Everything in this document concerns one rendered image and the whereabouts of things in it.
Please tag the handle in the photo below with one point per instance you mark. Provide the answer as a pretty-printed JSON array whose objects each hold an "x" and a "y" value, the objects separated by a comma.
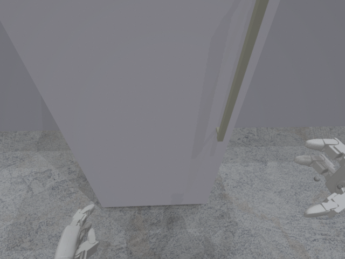
[{"x": 250, "y": 39}]

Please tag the left robot hand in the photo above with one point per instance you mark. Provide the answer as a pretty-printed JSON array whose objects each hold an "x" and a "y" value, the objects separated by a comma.
[{"x": 69, "y": 245}]

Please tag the right robot hand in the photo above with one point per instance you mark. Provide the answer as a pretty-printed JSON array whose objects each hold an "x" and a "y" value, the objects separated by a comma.
[{"x": 334, "y": 203}]

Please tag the fridge door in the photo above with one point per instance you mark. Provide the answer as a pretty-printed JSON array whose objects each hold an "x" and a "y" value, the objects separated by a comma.
[{"x": 138, "y": 87}]

